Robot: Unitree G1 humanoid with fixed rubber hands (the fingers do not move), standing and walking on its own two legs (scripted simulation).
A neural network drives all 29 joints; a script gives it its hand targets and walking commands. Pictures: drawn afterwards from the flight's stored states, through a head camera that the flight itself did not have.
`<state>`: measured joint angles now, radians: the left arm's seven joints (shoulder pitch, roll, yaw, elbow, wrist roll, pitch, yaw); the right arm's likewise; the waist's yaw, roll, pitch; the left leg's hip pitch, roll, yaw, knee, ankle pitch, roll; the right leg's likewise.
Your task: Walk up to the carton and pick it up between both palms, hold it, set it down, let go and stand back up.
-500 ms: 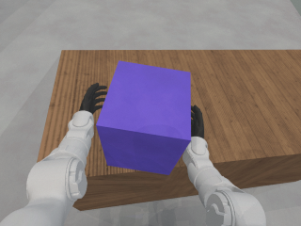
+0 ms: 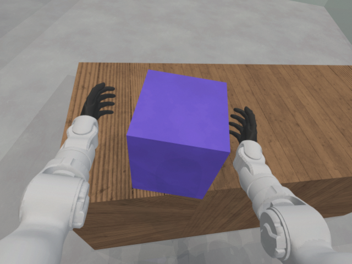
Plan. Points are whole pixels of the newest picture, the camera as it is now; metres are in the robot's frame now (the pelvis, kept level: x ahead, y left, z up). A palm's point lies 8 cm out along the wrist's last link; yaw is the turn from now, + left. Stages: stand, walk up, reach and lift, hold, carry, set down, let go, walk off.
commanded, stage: set down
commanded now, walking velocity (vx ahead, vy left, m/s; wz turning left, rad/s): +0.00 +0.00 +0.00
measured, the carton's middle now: (177, 138) +0.44 -0.02 +0.01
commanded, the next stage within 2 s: none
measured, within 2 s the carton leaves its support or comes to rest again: neither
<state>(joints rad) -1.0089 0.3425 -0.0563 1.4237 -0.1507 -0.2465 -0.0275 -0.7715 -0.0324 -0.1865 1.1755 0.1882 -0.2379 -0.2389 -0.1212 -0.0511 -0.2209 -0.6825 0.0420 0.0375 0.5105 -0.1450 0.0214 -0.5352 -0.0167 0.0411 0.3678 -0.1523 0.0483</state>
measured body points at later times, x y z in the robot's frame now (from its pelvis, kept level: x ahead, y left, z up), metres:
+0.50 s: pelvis -0.01 +0.00 +0.00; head +0.00 +0.05 +0.45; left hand +0.48 +0.19 +0.18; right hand +0.41 -0.18 +0.15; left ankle +0.05 +0.09 -0.73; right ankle +0.00 -0.18 -0.73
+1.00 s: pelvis -0.02 +0.00 +0.01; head -0.01 +0.04 +0.45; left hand +0.43 +0.21 +0.13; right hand +0.38 -0.18 +0.13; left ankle +0.05 +0.09 -0.73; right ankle +0.00 -0.18 -0.73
